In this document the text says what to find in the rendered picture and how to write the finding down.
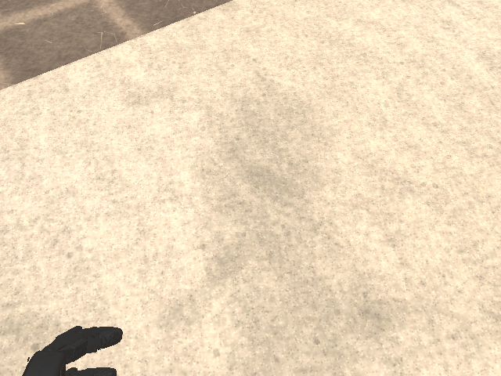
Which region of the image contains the left robot hand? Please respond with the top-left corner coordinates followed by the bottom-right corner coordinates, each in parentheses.
top-left (22, 326), bottom-right (123, 376)

